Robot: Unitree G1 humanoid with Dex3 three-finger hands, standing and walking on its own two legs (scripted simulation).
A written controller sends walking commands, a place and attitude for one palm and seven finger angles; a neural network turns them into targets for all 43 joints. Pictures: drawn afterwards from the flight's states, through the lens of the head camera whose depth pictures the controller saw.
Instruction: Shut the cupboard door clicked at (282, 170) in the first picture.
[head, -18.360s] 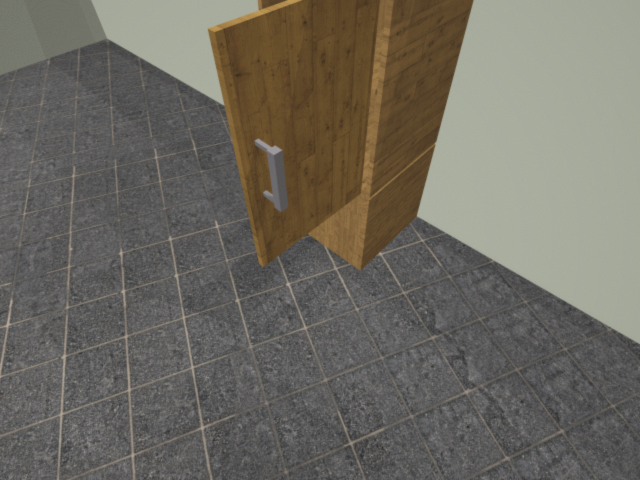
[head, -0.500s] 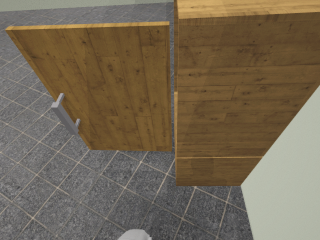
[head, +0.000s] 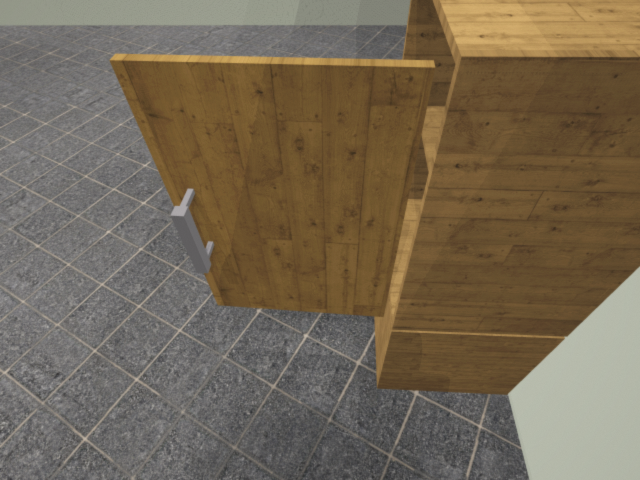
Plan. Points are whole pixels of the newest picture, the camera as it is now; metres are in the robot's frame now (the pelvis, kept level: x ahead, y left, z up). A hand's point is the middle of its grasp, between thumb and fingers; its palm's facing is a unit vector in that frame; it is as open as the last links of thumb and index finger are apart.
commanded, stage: shuffle to correct the standing spot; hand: left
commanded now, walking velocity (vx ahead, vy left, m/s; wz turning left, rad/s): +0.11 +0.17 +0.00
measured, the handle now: (196, 232) +0.49 +0.27 -0.03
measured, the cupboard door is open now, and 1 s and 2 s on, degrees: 88 88 88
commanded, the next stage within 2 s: come to a stop and stand still in 0.20 s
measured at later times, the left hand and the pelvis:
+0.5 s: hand out of the picture +0.00 +0.28 -0.18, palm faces +0.09 -0.97 -0.23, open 7.4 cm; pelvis +0.04 +0.08 +0.00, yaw +0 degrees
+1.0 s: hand out of the picture +0.10 +0.27 -0.16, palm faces -0.02 -0.97 -0.24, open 7.4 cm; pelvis +0.04 +0.08 +0.01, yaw -2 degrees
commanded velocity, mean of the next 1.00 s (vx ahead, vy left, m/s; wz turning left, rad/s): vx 0.01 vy -0.02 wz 0.00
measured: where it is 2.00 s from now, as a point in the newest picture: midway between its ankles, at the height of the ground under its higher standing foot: outside the picture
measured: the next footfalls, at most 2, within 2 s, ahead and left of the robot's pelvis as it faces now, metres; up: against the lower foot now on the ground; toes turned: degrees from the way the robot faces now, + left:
right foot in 0.04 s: +0.05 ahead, -0.07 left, +0.00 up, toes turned -7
left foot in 0.44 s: +0.09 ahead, +0.21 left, +0.00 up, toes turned +1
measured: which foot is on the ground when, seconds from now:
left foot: down 0.00-0.02, up 0.04-0.42, down 0.44-1.00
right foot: up 0.00-0.02, down 0.04-0.44, up 0.46-0.68, down 0.70-1.00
